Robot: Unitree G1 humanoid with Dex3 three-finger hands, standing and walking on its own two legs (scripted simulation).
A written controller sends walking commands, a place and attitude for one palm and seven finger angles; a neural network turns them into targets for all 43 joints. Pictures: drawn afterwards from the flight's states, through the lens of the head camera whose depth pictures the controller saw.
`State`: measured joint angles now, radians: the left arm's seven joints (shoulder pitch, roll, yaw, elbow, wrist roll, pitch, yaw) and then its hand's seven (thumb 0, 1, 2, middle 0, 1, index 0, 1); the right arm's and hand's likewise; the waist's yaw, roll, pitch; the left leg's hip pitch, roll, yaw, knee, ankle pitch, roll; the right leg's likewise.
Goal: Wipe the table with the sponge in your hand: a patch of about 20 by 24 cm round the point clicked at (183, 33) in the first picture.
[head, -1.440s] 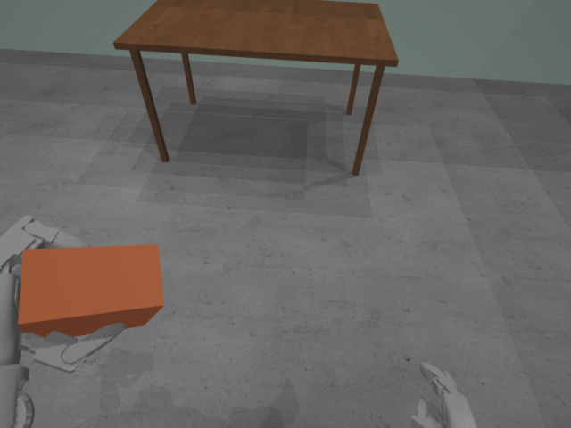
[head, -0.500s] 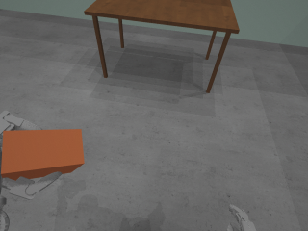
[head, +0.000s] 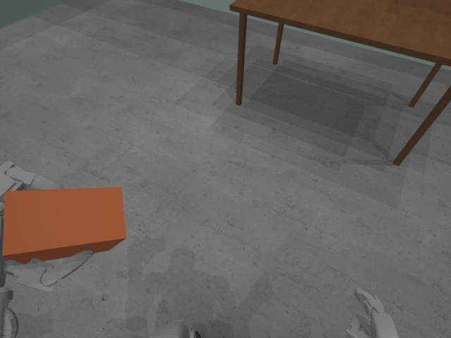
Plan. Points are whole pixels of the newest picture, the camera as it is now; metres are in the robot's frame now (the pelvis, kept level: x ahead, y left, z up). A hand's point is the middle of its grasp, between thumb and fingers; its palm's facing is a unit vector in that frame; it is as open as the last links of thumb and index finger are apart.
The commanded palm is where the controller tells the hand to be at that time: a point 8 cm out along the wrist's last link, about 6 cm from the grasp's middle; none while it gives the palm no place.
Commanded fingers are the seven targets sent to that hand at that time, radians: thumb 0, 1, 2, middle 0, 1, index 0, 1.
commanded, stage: walk to a spot facing it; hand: left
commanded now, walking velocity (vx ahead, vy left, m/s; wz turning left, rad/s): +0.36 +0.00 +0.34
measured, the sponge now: (82, 224) +0.23 +0.21 +0.15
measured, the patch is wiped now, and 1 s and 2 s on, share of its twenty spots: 0.00 0.00 0.00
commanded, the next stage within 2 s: none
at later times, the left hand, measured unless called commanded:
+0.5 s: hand (83, 196) +0.26 +0.21 +0.17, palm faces +0.61 -0.69 -0.39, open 10.8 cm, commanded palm +0.21 +0.24 +0.19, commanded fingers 0.00 0.10 1.30 -1.20 -1.60 -1.20 -1.60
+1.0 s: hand (85, 123) +0.37 +0.25 +0.19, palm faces +0.59 -0.71 -0.39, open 10.8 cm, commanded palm +0.31 +0.28 +0.19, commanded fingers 0.00 0.10 1.30 -1.20 -1.60 -1.20 -1.60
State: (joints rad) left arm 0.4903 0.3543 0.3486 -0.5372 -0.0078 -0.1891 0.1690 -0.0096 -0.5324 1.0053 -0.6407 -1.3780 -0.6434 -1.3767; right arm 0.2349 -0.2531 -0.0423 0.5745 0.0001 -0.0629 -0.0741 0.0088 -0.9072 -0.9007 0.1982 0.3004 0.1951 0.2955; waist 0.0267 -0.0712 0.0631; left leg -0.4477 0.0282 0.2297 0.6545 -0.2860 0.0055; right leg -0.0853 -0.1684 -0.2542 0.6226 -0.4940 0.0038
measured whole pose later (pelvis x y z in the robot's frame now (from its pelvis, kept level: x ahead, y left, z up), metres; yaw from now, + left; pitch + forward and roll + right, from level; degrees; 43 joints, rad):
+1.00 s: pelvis +0.22 -0.03 +0.01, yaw +14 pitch -1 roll -1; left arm 0.47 0.36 0.36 -0.56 -0.01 -0.21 0.15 -0.01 -0.53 1.01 -0.64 -1.38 -0.65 -1.38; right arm 0.23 -0.11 0.03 0.60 0.01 -0.10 -0.03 0.01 -0.90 -0.90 0.20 0.30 0.20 0.30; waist 0.00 -0.01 0.04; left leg -0.24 0.08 0.14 0.51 -0.25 0.02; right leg -0.52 -0.12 -0.10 1.01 -0.35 0.04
